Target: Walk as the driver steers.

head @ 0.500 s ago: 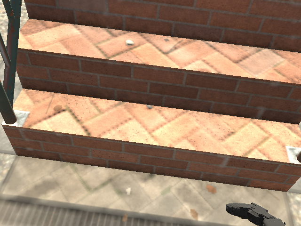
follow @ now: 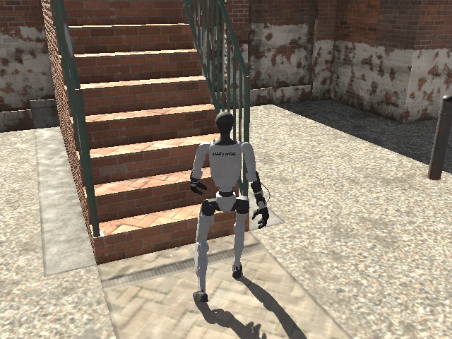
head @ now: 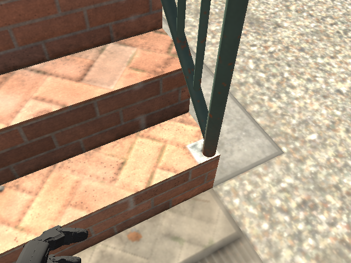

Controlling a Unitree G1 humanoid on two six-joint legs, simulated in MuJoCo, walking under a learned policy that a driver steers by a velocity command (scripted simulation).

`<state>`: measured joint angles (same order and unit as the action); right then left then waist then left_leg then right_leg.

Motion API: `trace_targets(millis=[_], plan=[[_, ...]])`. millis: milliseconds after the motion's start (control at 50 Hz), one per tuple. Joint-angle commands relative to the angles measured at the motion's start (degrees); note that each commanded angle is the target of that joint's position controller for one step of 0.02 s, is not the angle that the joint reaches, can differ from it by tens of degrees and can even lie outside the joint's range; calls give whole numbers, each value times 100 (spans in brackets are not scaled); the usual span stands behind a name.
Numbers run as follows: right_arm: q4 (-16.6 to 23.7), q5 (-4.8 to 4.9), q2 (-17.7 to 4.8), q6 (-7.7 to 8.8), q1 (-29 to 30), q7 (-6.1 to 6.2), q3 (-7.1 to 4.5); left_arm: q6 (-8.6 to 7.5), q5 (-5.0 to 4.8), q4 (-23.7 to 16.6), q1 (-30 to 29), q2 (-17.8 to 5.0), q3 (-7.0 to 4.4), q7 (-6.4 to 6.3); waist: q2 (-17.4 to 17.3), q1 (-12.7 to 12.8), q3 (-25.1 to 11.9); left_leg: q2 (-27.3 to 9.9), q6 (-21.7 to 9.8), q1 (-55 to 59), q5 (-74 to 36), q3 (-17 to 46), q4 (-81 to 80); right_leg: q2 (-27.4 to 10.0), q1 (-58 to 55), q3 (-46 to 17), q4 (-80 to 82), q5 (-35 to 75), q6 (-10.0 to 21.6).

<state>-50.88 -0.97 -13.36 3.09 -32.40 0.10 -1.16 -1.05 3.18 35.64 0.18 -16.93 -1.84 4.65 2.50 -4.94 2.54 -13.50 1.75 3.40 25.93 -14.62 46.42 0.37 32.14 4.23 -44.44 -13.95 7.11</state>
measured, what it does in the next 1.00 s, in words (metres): walks ahead, turning left: left foot, then right foot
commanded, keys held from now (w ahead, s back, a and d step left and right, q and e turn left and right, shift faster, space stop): w+q+shift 1.00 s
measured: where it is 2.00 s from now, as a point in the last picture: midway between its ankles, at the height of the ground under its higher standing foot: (58, 250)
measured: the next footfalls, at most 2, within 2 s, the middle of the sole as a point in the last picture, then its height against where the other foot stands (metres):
left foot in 0.40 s outside the picture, level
right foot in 0.68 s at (196, 261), level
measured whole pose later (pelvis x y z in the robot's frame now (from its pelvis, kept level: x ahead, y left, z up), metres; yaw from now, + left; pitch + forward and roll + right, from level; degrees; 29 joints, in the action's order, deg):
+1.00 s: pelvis +0.42 +0.05 +0.03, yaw +44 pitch +5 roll -2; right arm -30.9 -3.0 -14.7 -1.7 1.7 -0.5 -3.2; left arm -6.7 4.5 45.8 22.9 -13.9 -2.1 -1.1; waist -4.1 3.3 -2.1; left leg -2.0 -3.7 -57.7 16.3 3.0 104.0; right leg -3.9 5.2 14.1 -24.5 -22.8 -2.7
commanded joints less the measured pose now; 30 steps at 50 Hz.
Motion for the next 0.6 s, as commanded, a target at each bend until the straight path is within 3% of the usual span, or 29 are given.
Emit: trace_targets(millis=[20,40,60,80,100,120,160,180,200,220,240,260,280,300,320,340,360,380,400,420,440,460,480,500,520,540,580,600], plan=[[1308,220,-951,284,1766,-124,-208,-83,18,233,2386,-1671,-583,-294,90,1712,-1864,1034,-783,-4961,-451,1974,4194,-2049,-4925,-4204,2934,-3700,244],[1289,286,-769,310,1769,-120,-186,-146,63,464,2315,-1348,-494,-350,-74,1389,-859,937,-795,-5124,-1008,1952,3995,-2068,-3987,-3311,2958,-2375,165],[883,207,-666,65,964,-84,-273,-246,-20,537,2268,-1093,-428,-576,-1347,700,-351,925,-543,-4392,-1261,2147,3702,-2492,-3168,-3125,2442,2887,-319],[678,45,-436,-174,316,-109,-234,-310,-82,560,1996,-993,-389,-611,-1011,161,-444,820,-432,-3998,-1183,2072,3576,-2110,-2923,-2018,1879,5234,-607],[542,-25,-316,-327,-140,-196,-215,-299,-173,481,1767,-794,-333,-621,-203,-103,-686,840,-344,-3633,-1117,1972,3528,-1929,-2660,-1368,1840,5928,-733],[523,-16,-260,-420,-133,-292,-213,-292,-241,442,1579,-629,-286,-614,236,-211,-807,842,-315,-3566,-1137,1953,3413,-1819,-2523,-917,1939,5423,-760],[593,84,-300,-496,387,-480,-226,-278,-265,367,1414,-407,-234,-593,518,-130,-575,873,-330,-3682,-1652,1793,3078,-1519,-2219,-231,2317,3986,-744],[537,13,-710,-425,573,-125,-301,-136,-192,-49,134,-73,-39,-310,1501,-88,-120,1000,-203,-3080,-1570,1320,1606,-515,-904,846,3431,810,-8],[747,159,-334,-375,1353,-337,-211,-303,-136,244,1001,-45,-107,-460,1088,243,381,919,-334,-3511,-2648,1202,1907,-1050,-1261,356,3306,1963,-174],[791,114,-363,-364,1446,-372,-203,-424,-202,406,1365,-53,-78,-516,656,251,343,882,-360,-3806,-2900,1320,1664,-1243,-1653,383,3104,3117,-342],[778,54,-362,-351,1478,-435,-208,-473,-275,454,1703,-172,-120,-570,396,309,211,900,-404,-4029,-2969,1346,1452,-1378,-2155,329,2946,3886,-498],[699,386,-681,-223,450,148,-349,-206,71,-245,150,-8,25,-581,1489,-183,65,1154,-24,-2638,-2069,1136,147,-283,-1443,1324,3148,1695,67],[1101,311,-753,-203,1734,-54,-361,-400,-490,-74,438,-497,-192,-863,426,177,380,1152,-219,-3339,-2545,914,431,-1275,-1961,483,2653,5566,-427],[1301,226,-612,-231,1573,-200,-330,-382,-535,-23,516,-932,-245,-1096,209,-52,-8,1131,-277,-3468,-2424,1013,136,-1596,-2447,498,2445,6555,-680],[1146,183,-514,-442,551,-254,-330,-312,-539,3,431,-1160,-318,-1219,459,-429,-578,1255,-301,-2815,-1933,788,856,-1705,-2768,609,1949,7827,-804],[1090,182,-664,-665,0,-292,-384,-301,-609,-143,-18,-1336,-382,-1200,543,-783,-786,1146,-345,-2304,-1711,821,1130,-1764,-2525,736,1660,8097,-755],[803,315,-702,-636,-1016,-91,-479,-213,-437,-561,-1004,-963,-217,-992,1497,-1257,-1345,1068,-493,-936,-2028,822,886,-1091,-2181,1030,1082,6463,-293],[340,127,-1137,-554,-2040,-10,-666,-174,-422,-842,-1573,-447,-85,-853,657,-1612,-1084,1349,-646,-96,-2965,783,-561,-595,-1671,1037,-654,5483,-306],[-329,-102,-1186,-359,-3041,42,-668,-24,-145,-1101,-1777,272,137,-704,-1166,-1816,154,1041,-621,296,-4971,1499,-3168,452,-378,976,-3061,-1441,-571],[-36,-385,-726,24,-1317,-97,-351,-192,-221,-1151,-1019,945,256,-533,-2649,-230,503,1125,-868,-89,-6532,2428,-1457,827,1170,-42,-5468,-2291,-508],[678,-216,-257,360,-149,-176,-67,-329,-320,-947,683,956,285,-442,-2659,800,-369,659,-1871,-400,-7253,4134,-1597,893,1515,-1095,-6302,-2133,-664],[1366,22,-768,379,811,-157,-258,-393,-223,-836,1667,92,148,-345,-1875,1168,-1243,6,-2532,-512,-3564,6020,-2972,864,1170,-1695,-6044,-1667,-734],[1558,44,-1434,46,1761,-34,-596,-315,372,-557,1788,-51,166,-366,-676,1420,-784,-31,-2368,-1509,552,6171,-3888,42,1146,-1441,-4770,-667,-704],[1626,73,-1407,-88,2035,21,-606,-220,369,-784,892,-464,27,-346,-80,1175,-716,184,-2059,-2305,1357,5739,-4104,-100,497,-1229,-3934,-756,-851],[1631,77,-1273,-116,2022,9,-559,-110,185,-870,363,-552,-3,-390,220,951,-584,603,-1799,-3115,495,4648,-3959,-80,-268,-834,-3146,-577,-939],[1548,72,-1255,-103,1820,75,-546,-47,-9,-859,296,-455,16,-426,176,828,-482,952,-1604,-3609,-95,3886,-3872,-47,-996,-616,-2146,-577,-971],[1372,8,-1124,-109,1690,71,-561,-59,-346,-851,116,58,188,-532,-271,531,-208,1415,-1437,-3802,-1277,3052,-3557,-12,-1914,-437,-11,-730,-958],[1316,-3,-1091,-132,1615,7,-596,-84,-398,-817,98,164,201,-622,-549,351,-320,1440,-1423,-3398,-1496,3148,-3354,93,-1978,-436,628,-753,-954]])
